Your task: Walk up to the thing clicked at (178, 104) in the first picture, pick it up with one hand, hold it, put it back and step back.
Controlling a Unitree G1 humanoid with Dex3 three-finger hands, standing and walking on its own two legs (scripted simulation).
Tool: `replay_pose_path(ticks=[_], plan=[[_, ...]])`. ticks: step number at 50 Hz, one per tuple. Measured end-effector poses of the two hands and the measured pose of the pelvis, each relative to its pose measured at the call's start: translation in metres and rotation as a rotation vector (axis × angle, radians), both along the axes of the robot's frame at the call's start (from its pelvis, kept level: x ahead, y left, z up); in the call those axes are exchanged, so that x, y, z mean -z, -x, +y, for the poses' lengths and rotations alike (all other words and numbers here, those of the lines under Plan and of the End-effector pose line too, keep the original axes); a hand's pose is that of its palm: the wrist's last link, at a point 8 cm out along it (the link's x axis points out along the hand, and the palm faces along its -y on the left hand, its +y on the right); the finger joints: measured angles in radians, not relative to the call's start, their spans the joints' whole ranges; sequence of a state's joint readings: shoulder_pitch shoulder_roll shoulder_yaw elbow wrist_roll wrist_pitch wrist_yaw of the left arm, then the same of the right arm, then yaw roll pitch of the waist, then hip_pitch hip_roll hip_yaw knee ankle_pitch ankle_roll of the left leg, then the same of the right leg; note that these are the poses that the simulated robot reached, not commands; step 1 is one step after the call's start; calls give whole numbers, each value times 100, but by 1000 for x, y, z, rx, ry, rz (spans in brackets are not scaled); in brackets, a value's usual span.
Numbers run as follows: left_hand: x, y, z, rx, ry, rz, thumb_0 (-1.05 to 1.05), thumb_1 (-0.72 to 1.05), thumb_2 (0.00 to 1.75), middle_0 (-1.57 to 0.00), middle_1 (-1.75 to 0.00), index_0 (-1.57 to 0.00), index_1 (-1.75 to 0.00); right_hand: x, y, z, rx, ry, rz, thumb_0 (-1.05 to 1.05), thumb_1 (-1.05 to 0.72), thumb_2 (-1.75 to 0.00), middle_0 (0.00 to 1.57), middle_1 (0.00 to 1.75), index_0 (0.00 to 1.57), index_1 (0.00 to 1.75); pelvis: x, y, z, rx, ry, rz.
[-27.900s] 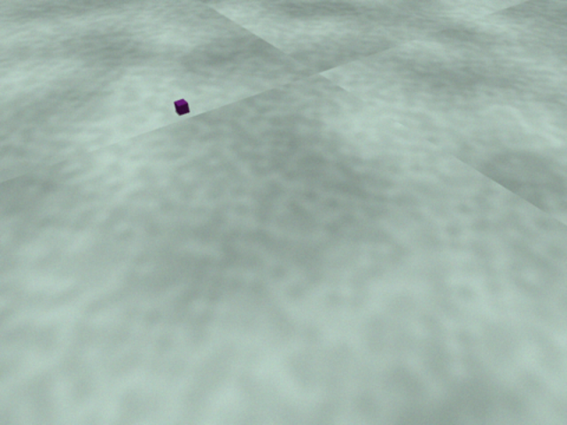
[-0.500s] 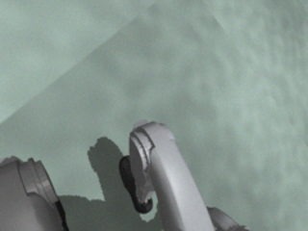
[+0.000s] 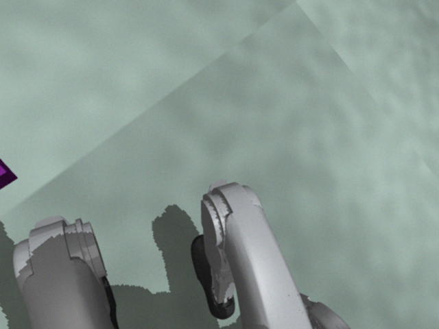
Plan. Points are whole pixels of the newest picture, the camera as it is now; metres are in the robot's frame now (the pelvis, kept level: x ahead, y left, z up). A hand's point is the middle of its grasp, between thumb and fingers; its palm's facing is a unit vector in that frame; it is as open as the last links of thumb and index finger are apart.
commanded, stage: withdraw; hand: left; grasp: from above
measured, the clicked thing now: out of the picture +0.42 +0.35 -0.28
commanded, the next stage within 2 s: home in 0.66 s
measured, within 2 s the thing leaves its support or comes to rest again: neither
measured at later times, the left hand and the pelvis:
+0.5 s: hand out of the picture +0.40 +0.35 -0.10, palm faces -0.42 -0.09 -0.90, open 13.7 cm; pelvis -0.02 +0.00 +0.04, yaw +5 degrees
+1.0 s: hand out of the picture +0.38 +0.37 -0.07, palm faces -0.36 -0.17 -0.92, open 12.0 cm; pelvis +0.00 +0.00 +0.05, yaw +6 degrees
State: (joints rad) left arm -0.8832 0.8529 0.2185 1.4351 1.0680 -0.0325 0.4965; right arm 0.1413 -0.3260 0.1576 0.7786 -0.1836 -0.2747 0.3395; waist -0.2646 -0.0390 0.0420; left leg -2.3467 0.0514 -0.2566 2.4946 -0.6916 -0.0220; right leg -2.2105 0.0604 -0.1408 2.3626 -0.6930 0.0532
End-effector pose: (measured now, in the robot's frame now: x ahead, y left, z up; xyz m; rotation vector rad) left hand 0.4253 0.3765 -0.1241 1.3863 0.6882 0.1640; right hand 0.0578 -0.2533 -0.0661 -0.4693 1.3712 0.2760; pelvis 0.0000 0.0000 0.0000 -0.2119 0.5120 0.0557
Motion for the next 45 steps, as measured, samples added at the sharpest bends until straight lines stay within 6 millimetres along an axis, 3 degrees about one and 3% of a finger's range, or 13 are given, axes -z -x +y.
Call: replay_pose_path(ticks=[8,15,19,26,35,40,45], plan=[[-62,28,19,151,-10,144,0,-50,98,-10,-97,-9,-97,8,-48,-4,39,1,-107,0,-91,-90,20,30,20,30,-17,5,0,-36,-38,8],[-99,37,5,328,36,158,0,-46,96,-13,-94,-12,-94,-7,-77,-8,24,77,-170,0,-91,-90,20,30,20,30,-34,11,-2,-56,-56,12],[-104,32,-6,382,40,119,0,-44,95,-14,-93,-13,-93,-16,-81,-9,20,115,-181,0,-90,-90,20,30,20,30,-39,13,-3,-60,-58,16],[-79,17,-24,368,22,90,0,-42,94,-15,-92,-14,-92,-20,-61,-14,26,167,-156,0,-89,-90,20,30,20,30,-35,18,-5,-58,-53,15],[-35,7,-25,291,9,84,0,-33,86,-23,-85,-23,-85,0,5,-20,97,207,-15,0,-89,-89,20,29,20,30,-11,16,-6,-44,-50,14],[-42,14,-11,253,-29,60,0,-27,83,-26,-80,-26,-79,11,24,-13,156,173,61,0,-89,-89,20,29,20,30,-10,11,-6,-44,-59,35],[-69,27,-5,230,-27,69,0,-20,82,-26,-73,-25,-72,10,12,-4,190,123,58,0,-89,-89,20,29,21,30,-26,6,-6,-55,-68,68]])
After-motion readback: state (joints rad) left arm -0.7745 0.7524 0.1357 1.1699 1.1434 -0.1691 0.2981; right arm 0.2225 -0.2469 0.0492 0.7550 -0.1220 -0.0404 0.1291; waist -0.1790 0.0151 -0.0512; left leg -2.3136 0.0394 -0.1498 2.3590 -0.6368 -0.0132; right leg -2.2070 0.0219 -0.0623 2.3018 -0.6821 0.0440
